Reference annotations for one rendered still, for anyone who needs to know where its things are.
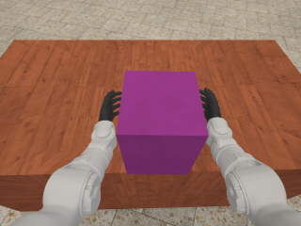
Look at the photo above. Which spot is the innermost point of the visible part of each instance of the carton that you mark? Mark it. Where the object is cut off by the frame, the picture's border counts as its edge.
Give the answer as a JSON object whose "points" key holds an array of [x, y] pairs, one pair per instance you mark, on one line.
{"points": [[161, 126]]}

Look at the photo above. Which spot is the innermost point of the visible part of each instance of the robot right upper arm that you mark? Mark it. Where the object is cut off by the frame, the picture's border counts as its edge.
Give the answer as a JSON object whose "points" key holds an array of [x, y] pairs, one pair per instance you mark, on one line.
{"points": [[257, 193]]}

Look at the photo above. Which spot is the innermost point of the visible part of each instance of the pedestal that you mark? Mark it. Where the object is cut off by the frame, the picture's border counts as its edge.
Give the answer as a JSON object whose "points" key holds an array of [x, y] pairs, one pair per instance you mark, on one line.
{"points": [[52, 92]]}

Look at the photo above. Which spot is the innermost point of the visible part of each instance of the left robot hand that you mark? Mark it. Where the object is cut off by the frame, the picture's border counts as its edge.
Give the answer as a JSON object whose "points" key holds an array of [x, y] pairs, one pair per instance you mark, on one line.
{"points": [[106, 113]]}

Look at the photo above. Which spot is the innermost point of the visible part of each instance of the right robot forearm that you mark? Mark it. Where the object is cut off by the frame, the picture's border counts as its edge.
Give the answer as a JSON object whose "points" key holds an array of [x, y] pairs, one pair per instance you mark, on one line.
{"points": [[225, 151]]}

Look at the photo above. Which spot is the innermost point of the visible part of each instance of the right robot hand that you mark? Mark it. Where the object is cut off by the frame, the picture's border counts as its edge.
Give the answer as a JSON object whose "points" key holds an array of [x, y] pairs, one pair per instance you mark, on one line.
{"points": [[212, 109]]}

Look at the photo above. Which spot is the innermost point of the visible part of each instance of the robot left upper arm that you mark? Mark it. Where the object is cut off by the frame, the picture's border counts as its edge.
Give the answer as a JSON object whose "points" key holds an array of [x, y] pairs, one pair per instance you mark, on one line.
{"points": [[71, 195]]}

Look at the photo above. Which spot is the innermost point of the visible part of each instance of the left robot forearm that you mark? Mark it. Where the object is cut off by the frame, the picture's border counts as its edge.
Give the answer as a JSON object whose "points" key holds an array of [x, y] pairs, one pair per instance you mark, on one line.
{"points": [[99, 152]]}

